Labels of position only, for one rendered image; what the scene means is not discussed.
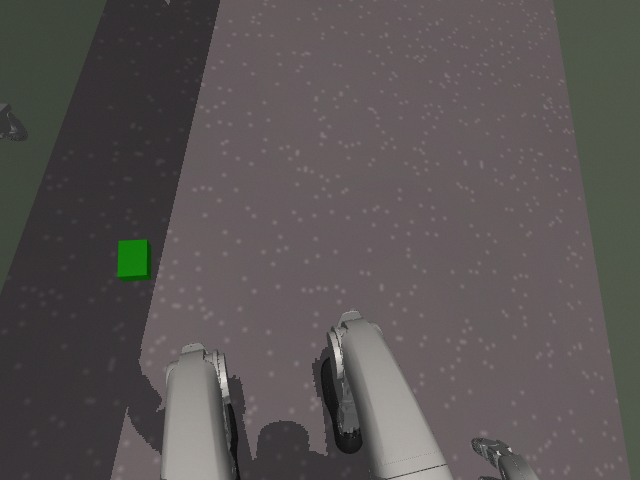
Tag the right robot foot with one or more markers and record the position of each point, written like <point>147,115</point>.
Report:
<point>348,443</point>

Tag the small box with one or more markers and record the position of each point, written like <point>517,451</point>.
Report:
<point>134,260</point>

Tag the right robot hand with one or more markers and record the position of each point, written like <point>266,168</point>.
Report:
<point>511,466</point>

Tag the left robot hand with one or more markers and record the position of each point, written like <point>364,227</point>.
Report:
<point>10,126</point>

